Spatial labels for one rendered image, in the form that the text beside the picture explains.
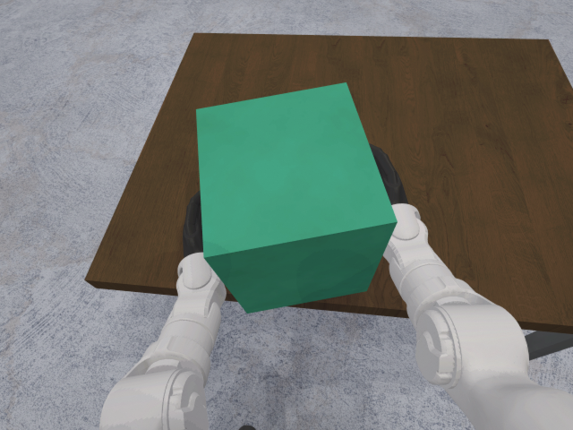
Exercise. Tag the table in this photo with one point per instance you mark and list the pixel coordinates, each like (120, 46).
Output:
(480, 132)

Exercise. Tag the carton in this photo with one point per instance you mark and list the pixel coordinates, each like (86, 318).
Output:
(293, 207)

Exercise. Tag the right robot hand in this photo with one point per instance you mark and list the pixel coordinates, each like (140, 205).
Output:
(389, 176)

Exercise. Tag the robot right forearm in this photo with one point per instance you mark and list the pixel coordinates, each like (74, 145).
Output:
(421, 277)

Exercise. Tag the robot left forearm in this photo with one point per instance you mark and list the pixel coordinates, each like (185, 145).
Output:
(191, 329)

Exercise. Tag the right robot upper arm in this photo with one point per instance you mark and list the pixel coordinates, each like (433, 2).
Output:
(478, 355)

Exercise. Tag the left robot upper arm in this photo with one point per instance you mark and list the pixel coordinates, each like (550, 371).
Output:
(167, 400)

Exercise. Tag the left robot hand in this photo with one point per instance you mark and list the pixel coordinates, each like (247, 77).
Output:
(192, 233)

